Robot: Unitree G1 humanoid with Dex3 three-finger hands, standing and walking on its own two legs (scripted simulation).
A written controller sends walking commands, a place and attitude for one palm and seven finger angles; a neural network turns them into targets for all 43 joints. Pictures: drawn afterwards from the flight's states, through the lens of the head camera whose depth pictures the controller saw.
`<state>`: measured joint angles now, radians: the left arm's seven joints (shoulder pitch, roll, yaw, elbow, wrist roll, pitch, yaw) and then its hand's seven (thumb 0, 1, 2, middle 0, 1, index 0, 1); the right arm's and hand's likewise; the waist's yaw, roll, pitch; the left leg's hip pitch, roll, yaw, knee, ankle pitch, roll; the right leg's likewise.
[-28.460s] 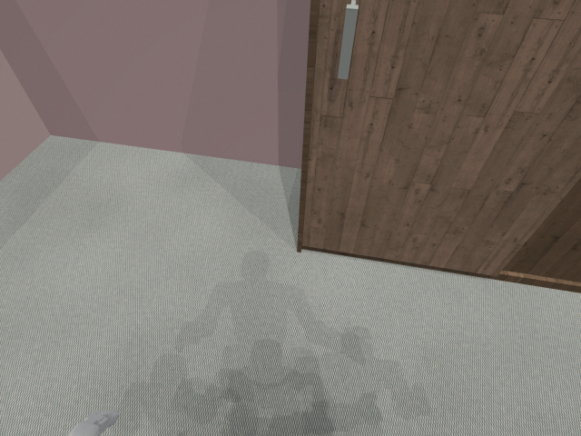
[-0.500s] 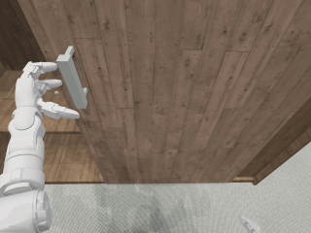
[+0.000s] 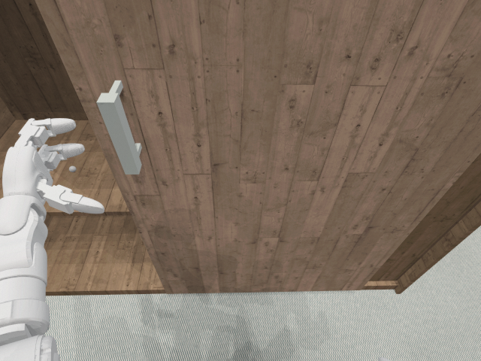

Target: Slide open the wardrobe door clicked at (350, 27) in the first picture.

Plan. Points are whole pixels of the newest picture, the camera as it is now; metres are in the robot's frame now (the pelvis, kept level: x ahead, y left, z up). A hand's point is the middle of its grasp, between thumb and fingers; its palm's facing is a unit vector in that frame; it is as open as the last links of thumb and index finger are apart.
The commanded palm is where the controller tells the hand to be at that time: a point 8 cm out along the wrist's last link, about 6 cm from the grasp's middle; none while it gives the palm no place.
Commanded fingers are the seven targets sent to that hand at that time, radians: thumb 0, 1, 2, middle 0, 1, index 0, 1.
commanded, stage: slip the hand off the handle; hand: left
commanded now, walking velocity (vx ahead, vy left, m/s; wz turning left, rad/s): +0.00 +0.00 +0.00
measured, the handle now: (125, 129) +0.46 +0.23 +0.15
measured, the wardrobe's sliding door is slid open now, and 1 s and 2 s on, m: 0.60 0.60 0.60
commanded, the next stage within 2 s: draw the hand back to the body in 0.46 s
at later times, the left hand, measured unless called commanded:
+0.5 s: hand (45, 222) +0.27 +0.28 +0.14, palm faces +0.32 -0.94 -0.13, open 14.7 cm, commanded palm +0.24 +0.32 +0.14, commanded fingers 0.00 -0.55 0.20 -0.25 -1.15 -0.25 -1.15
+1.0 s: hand (32, 246) +0.23 +0.27 +0.15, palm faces +0.16 -0.99 -0.01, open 14.7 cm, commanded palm +0.20 +0.31 +0.16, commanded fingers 0.00 -0.48 0.23 -0.25 -1.11 -0.25 -1.11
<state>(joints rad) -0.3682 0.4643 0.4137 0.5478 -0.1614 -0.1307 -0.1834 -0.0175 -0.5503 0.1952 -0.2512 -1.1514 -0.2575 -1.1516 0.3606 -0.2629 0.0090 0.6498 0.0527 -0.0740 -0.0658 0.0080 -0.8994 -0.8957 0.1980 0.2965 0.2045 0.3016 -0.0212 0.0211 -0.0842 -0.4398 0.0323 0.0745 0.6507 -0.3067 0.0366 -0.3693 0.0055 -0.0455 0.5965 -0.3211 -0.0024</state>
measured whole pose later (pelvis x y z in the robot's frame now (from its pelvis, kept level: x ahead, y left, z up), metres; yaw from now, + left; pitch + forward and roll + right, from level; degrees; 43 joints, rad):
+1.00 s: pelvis -0.01 -0.02 +0.00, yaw +2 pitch -1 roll -1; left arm 0.04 0.42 0.46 0.13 -0.38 0.07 -0.40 -0.02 -0.55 0.19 -0.25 -1.15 -0.25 -1.15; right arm 0.27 -0.28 0.04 0.60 0.09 -0.24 -0.12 0.01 -0.90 -0.90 0.20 0.30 0.20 0.30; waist 0.06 0.04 -0.06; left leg -0.30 0.03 0.04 0.60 -0.27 0.01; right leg -0.23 0.01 -0.08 0.56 -0.31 -0.03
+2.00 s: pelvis +0.02 -0.01 +0.02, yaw +2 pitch -4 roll +0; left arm 0.45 0.34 0.33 -0.40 -0.08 -0.05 0.10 0.01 0.84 0.87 -0.21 -0.33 -0.22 -0.33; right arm 0.19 -0.22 0.03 0.64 0.00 -0.10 -0.07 0.01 -0.90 -0.90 0.20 0.30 0.20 0.30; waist 0.08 0.05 0.00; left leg -0.12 0.01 0.06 0.42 -0.24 0.02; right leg -0.04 0.00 -0.06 0.38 -0.27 -0.01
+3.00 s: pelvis -0.08 +0.02 +0.00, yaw +4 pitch -2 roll -3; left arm 0.46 0.38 0.43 -0.48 0.00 -0.23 0.12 0.01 0.89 0.89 -0.21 -0.30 -0.22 -0.30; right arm 0.22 -0.20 0.01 0.56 0.01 -0.10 -0.08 0.01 -0.90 -0.90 0.20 0.30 0.21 0.30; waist 0.03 0.01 0.05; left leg -0.43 -0.01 0.04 0.64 -0.20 0.08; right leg -0.33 0.01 0.01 0.59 -0.24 0.03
